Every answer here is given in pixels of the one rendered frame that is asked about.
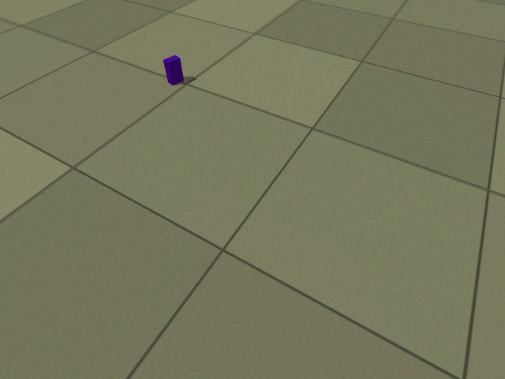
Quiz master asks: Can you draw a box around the carton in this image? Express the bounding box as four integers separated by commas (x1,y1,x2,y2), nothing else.
163,55,184,85

